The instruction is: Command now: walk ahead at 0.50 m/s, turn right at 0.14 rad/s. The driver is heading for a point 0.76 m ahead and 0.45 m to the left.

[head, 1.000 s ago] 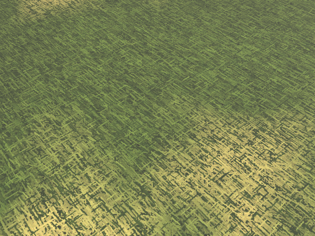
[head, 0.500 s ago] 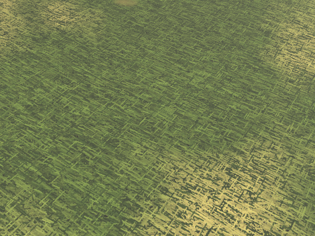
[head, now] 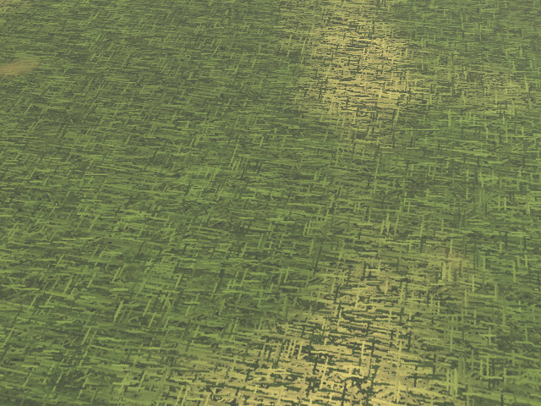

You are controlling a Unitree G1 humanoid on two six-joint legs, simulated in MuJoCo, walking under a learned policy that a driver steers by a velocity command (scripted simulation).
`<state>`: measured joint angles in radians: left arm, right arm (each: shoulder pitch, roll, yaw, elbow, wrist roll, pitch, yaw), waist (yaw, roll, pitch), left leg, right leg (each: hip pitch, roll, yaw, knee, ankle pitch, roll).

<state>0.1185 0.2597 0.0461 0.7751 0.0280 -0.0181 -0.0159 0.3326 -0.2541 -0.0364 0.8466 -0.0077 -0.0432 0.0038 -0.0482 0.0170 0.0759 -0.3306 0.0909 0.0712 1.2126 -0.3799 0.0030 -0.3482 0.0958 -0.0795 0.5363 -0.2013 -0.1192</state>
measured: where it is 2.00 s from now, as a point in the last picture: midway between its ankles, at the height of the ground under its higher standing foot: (152, 264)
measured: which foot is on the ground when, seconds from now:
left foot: up 0.00-0.44, down 0.46-0.94, up 0.96-1.00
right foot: down 0.00-0.46, up 0.48-0.90, down 0.92-1.00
